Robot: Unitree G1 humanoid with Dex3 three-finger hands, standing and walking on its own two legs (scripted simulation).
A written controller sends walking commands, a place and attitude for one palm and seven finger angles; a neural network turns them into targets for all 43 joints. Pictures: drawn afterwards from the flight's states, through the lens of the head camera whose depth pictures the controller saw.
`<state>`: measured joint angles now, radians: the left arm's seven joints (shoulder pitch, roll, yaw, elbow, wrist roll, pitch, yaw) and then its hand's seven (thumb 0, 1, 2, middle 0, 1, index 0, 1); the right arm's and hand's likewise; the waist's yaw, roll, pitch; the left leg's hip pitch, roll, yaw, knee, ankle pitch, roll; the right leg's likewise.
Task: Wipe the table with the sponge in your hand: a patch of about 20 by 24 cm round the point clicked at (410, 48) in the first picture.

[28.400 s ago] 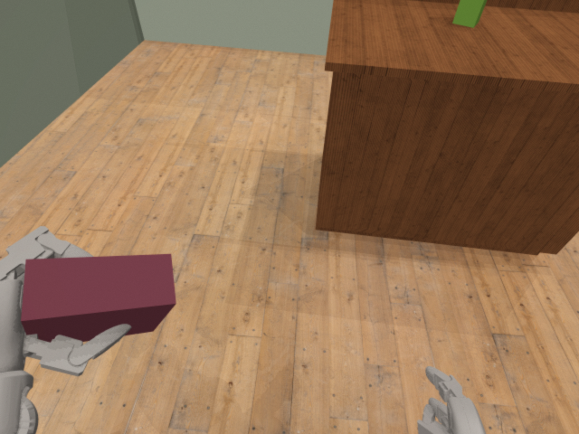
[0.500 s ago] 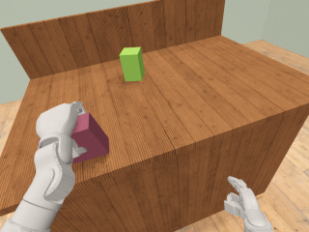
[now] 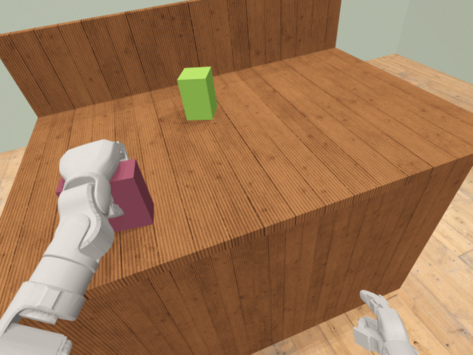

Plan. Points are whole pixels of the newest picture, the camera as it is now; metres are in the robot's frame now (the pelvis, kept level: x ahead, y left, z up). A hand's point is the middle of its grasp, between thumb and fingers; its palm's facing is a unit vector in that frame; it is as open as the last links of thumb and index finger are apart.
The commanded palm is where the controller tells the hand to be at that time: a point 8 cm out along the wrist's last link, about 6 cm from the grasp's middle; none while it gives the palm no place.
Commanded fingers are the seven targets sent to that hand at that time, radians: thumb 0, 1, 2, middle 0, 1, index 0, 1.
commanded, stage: wipe forward along the middle lane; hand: left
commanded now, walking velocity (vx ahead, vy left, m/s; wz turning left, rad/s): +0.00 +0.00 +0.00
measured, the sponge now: (115, 207) +0.33 +0.27 +0.11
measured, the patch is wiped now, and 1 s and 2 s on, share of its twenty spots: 0.95 0.95 0.95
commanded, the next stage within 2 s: slide back across to the first lane in 0.96 s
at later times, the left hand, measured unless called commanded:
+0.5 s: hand (108, 172) +0.37 +0.29 +0.16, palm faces -0.04 -0.02 -1.00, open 9.6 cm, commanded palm +0.35 +0.30 +0.18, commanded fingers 0.00 0.10 1.30 -1.20 -1.60 -1.20 -1.60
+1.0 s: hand (104, 155) +0.42 +0.32 +0.16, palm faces -0.08 -0.01 -1.00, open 9.6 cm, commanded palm +0.40 +0.33 +0.18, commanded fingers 0.00 0.10 1.30 -1.20 -1.60 -1.20 -1.60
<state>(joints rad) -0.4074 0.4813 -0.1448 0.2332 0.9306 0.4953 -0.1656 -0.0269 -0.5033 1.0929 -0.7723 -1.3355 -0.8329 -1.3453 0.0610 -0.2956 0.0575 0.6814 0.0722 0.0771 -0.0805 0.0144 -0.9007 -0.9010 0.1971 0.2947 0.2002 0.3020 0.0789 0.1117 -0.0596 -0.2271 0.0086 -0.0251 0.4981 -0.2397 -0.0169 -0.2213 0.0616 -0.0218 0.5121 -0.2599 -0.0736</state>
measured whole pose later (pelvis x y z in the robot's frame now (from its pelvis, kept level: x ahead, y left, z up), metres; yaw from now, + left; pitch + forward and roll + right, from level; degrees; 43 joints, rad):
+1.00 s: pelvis +0.00 +0.01 +0.00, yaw +0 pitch +5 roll +0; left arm -0.78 0.60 -0.03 0.88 0.99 0.19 -0.10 0.00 -0.56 1.16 -0.79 -1.31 -0.83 -1.38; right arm 0.25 -0.31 0.01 0.71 0.08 0.12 -0.08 0.01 -0.90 -0.90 0.20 0.29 0.20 0.30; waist -0.01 0.09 -0.10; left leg -0.38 0.01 -0.02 0.52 -0.24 0.00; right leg -0.35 0.07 -0.02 0.49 -0.23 -0.06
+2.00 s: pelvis +0.03 +0.06 +0.01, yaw +1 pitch +5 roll -2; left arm -0.48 0.65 0.04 0.38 0.95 0.27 -0.18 -0.02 -0.50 1.13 -0.73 -1.37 -0.77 -1.44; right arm 0.15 -0.29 0.03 0.61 0.07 0.12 -0.04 0.01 -0.90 -0.90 0.20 0.29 0.20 0.30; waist 0.06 0.09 -0.05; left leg -0.29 -0.05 -0.02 0.47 -0.26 0.06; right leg -0.23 0.01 -0.02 0.38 -0.23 0.00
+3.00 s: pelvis +0.03 +0.05 +0.00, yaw +0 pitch +1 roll -1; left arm -0.03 0.60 0.05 -0.14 0.88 0.45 -0.12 0.00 -0.45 1.10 -0.68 -1.42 -0.73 -1.49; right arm 0.07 -0.30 0.06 0.57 0.08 0.12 -0.03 0.01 -0.90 -0.90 0.20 0.29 0.20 0.30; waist 0.09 0.11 -0.07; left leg -0.26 -0.03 -0.02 0.55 -0.30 0.04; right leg -0.22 0.03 -0.01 0.48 -0.28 -0.01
